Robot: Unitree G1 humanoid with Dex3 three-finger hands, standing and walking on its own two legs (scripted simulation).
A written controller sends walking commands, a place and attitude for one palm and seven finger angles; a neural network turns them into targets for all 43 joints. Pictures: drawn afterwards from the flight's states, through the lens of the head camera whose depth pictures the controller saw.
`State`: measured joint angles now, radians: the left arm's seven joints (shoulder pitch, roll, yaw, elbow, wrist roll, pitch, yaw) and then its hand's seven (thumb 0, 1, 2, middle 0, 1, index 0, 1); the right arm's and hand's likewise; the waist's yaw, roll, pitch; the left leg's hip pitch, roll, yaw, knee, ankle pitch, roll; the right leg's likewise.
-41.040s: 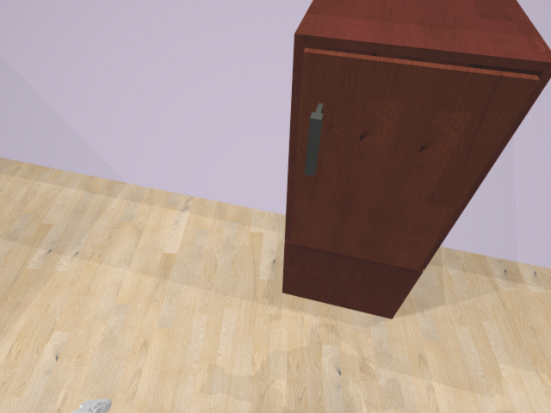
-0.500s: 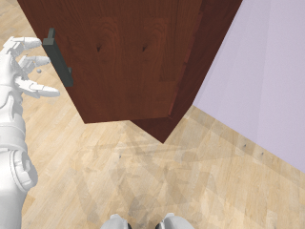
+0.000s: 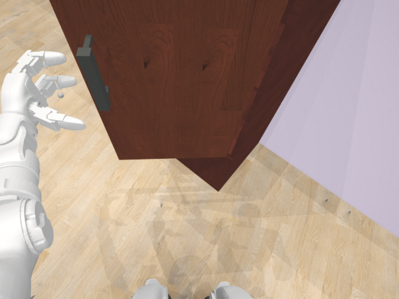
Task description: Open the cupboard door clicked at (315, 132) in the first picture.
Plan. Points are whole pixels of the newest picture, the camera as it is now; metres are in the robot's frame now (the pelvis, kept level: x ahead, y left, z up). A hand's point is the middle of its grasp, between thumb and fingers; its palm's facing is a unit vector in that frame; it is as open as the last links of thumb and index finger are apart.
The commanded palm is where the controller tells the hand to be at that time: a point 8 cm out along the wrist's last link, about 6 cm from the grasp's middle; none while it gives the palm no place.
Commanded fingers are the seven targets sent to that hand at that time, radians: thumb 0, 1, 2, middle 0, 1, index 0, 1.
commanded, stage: move the hooked fingers beside the handle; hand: left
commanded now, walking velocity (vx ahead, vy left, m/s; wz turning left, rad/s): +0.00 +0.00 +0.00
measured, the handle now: (97, 75) +0.54 +0.19 +0.09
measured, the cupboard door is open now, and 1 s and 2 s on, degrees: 43 43 45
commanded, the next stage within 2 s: slide the fingers in behind the handle in 0.10 s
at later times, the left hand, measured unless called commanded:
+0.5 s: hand (76, 92) +0.49 +0.21 +0.09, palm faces +0.01 -1.00 +0.01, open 14.0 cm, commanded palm +0.46 +0.26 +0.09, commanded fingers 0.00 -0.50 0.30 -0.30 -1.20 -0.30 -1.20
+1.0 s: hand (92, 94) +0.49 +0.19 +0.09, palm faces +0.01 -1.00 +0.01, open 14.0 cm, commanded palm +0.46 +0.23 +0.09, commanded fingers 0.00 -0.50 0.30 -0.30 -1.20 -0.30 -1.20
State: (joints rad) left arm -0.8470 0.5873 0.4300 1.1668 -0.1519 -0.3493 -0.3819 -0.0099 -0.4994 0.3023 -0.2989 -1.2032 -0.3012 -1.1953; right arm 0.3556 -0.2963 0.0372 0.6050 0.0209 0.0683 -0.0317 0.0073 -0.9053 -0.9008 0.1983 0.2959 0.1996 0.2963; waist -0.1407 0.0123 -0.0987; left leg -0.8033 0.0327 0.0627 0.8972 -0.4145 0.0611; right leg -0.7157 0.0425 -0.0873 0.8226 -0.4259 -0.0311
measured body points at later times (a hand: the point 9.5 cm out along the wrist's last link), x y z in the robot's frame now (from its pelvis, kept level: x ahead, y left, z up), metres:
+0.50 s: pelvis +0.00 +0.01 +0.00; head +0.10 +0.03 +0.44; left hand +0.48 +0.27 +0.09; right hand -0.01 -0.26 -0.11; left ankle +0.00 +0.08 -0.69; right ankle -0.02 -0.10 -0.69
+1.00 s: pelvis -0.01 +0.00 +0.00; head +0.09 +0.01 +0.44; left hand +0.48 +0.24 +0.10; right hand +0.01 -0.27 -0.11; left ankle +0.00 +0.08 -0.69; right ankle -0.02 -0.10 -0.69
